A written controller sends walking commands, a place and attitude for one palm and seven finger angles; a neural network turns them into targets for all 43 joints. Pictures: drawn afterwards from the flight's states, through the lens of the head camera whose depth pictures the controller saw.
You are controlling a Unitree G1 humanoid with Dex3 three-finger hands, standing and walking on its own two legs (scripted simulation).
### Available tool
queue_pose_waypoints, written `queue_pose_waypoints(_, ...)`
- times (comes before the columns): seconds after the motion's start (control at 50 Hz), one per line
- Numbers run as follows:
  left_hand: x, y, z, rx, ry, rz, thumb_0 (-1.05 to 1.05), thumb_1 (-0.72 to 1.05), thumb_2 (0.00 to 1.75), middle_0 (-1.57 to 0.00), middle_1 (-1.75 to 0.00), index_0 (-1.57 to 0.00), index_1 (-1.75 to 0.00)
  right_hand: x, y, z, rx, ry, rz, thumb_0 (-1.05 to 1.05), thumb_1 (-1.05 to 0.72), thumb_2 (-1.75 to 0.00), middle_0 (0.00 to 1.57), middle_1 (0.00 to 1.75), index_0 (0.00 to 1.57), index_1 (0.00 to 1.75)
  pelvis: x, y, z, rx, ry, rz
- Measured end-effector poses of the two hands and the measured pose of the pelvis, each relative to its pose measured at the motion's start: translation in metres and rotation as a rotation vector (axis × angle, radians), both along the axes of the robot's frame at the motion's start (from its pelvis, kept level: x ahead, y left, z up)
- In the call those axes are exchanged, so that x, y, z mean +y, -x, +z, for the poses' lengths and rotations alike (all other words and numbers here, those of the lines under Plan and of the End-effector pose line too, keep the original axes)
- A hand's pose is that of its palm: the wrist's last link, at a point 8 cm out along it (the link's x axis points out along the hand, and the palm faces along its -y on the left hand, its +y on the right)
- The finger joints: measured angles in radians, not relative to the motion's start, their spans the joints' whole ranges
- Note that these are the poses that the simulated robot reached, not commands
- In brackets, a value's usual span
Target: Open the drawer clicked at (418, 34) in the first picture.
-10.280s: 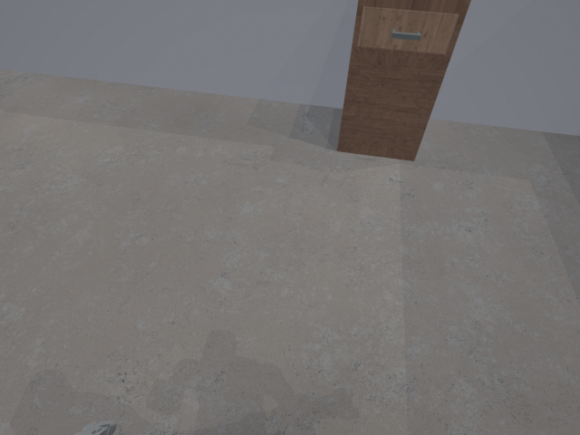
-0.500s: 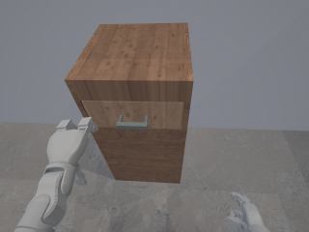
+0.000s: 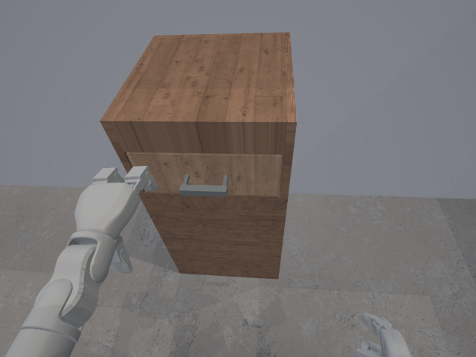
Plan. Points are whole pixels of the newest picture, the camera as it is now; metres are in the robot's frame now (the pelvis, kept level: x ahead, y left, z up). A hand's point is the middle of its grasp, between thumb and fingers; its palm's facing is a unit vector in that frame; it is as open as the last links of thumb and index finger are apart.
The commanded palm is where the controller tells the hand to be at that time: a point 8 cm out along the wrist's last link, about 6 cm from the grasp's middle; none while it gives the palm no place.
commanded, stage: raise the hand with hooked fingers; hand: left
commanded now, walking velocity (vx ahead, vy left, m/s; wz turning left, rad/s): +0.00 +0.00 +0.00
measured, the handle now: (204, 184) +0.52 +0.17 -0.09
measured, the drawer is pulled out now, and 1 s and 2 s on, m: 0.00 0.00 0.00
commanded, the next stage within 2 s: move the hooked fingers above the handle in 0.06 s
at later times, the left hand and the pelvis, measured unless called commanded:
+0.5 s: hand (146, 210) +0.34 +0.22 +0.05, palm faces +0.04 -0.07 -1.00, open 13.8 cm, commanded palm +0.32 +0.22 +0.11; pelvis -0.01 +0.01 -0.01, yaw +1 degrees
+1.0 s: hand (175, 197) +0.40 +0.19 +0.01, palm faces -0.01 -0.05 -1.00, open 13.8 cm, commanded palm +0.39 +0.19 +0.07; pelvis +0.00 +0.01 -0.02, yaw +0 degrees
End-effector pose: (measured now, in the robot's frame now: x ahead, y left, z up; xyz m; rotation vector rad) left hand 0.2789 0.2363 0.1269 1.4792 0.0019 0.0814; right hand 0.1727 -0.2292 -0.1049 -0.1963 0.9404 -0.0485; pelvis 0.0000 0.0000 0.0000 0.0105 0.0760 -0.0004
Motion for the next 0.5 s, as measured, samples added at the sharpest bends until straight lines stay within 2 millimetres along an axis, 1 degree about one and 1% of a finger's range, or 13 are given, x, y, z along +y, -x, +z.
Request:
queue_pose_waypoints(0.16, 0.01, 0.0, 0.003, -0.011, -0.005, 0.051, 0.0, -0.49, 0.3, -0.32, -1.2, -0.32, -1.2, 0.007, 0.004, -0.001, -0.006, -0.017, -0.011, 0.01, -0.9, -0.9, 0.2, 0.3, 0.2, 0.3, 0.004, 0.004, 0.0, -0.008, 0.003, 0.004)
queue_pose_waypoints(0.22, 0.01, 0.0, 0.0, 0.008, 0.003, 0.048, 0.0, -0.49, 0.3, -0.32, -1.2, -0.32, -1.2, 0.012, 0.003, 0.001, -0.017, -0.02, -0.006, 0.01, -0.9, -0.9, 0.2, 0.3, 0.2, 0.3, 0.006, 0.006, 0.0, -0.012, 0.003, 0.007)
queue_pose_waypoints(0.3, 0.005, -0.003, -0.008, 0.033, 0.01, 0.021, 0.0, -0.49, 0.3, -0.32, -1.2, -0.32, -1.2, 0.016, 0.002, 0.003, -0.026, -0.015, 0.007, 0.01, -0.9, -0.9, 0.2, 0.3, 0.2, 0.3, 0.008, 0.008, -0.001, -0.009, 0.005, 0.013)
queue_pose_waypoints(0.38, -0.003, -0.013, -0.019, 0.038, 0.003, -0.018, 0.0, -0.49, 0.3, -0.32, -1.2, -0.32, -1.2, 0.019, 0.004, 0.001, -0.021, -0.006, 0.012, 0.01, -0.9, -0.9, 0.2, 0.3, 0.2, 0.3, 0.009, 0.011, -0.003, 0.003, 0.008, 0.019)
queue_pose_waypoints(0.5, -0.015, -0.039, -0.025, 0.014, -0.018, -0.049, 0.0, -0.49, 0.3, -0.32, -1.2, -0.32, -1.2, 0.019, 0.017, -0.007, 0.015, -0.004, -0.015, 0.01, -0.9, -0.9, 0.2, 0.3, 0.21, 0.3, 0.012, 0.012, -0.007, 0.032, 0.011, 0.019)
